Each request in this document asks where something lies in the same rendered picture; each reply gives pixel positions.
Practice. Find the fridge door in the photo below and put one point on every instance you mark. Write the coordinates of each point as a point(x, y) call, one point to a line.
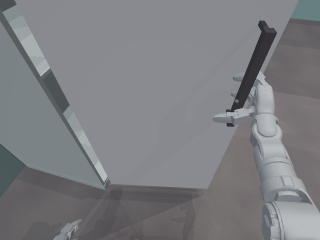
point(145, 78)

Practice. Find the right robot hand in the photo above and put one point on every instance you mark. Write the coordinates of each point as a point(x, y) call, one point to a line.
point(261, 96)

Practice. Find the handle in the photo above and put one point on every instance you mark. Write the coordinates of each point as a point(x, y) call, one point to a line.
point(261, 50)

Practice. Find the robot right upper arm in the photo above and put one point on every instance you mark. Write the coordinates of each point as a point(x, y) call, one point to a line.
point(285, 220)

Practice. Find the left robot hand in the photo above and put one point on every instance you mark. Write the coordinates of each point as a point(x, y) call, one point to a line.
point(68, 230)

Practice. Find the robot right forearm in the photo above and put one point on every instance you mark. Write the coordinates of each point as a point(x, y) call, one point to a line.
point(279, 181)

